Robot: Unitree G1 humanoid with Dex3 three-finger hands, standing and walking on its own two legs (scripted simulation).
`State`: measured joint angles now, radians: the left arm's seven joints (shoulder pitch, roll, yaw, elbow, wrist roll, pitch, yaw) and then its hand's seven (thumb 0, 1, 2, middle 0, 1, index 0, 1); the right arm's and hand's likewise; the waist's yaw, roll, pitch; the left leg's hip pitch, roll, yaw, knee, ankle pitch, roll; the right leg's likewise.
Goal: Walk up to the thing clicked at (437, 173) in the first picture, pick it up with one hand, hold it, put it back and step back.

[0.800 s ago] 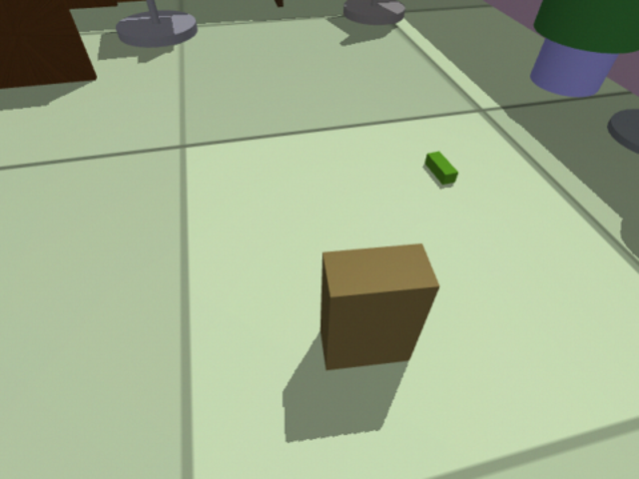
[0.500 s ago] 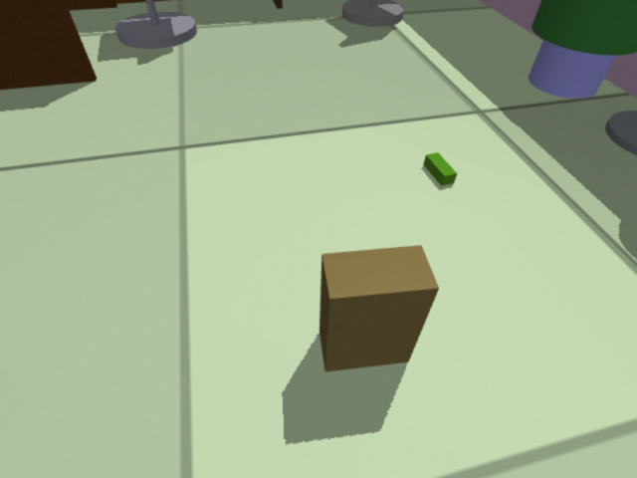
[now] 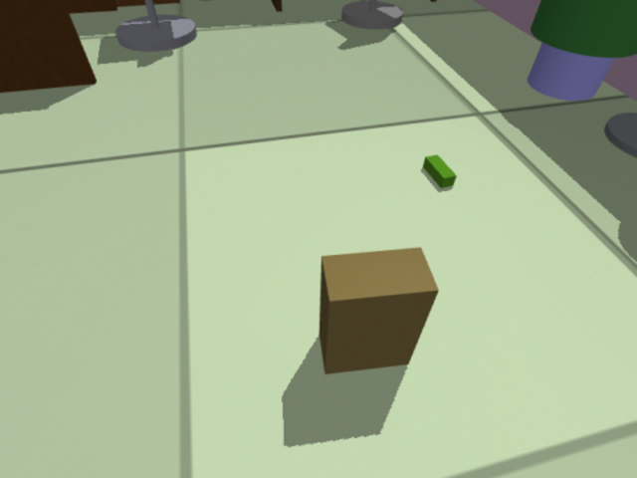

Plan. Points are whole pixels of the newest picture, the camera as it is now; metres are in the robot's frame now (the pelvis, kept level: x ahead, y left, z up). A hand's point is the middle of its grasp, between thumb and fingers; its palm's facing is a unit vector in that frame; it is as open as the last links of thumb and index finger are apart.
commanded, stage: stand
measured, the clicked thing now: (439, 171) +1.68 -0.65 -0.75
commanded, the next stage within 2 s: walk up in 0.32 s
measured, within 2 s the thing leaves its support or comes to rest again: neither
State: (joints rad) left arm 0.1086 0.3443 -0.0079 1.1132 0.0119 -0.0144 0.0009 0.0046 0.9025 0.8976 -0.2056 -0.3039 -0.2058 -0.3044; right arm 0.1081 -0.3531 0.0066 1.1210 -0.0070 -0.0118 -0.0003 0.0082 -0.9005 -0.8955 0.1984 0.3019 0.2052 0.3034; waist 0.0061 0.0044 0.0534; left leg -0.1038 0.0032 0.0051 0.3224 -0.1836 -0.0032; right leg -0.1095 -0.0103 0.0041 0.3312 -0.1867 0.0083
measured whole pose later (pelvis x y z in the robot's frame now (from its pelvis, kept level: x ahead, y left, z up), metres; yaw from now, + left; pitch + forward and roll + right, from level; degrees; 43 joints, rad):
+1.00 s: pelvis -0.02 -0.02 -0.03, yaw +26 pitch -2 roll +1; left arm 0.22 0.43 0.08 0.81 0.02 0.06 -0.02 0.01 0.90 0.90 -0.20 -0.30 -0.21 -0.30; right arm 0.23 -0.37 -0.05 0.79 -0.02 -0.02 0.00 0.01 -0.90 -0.90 0.20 0.30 0.21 0.30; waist 0.04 -0.10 0.13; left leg -0.30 -0.02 0.00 0.67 -0.34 0.01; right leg -0.34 -0.08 -0.08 0.99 -0.56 -0.01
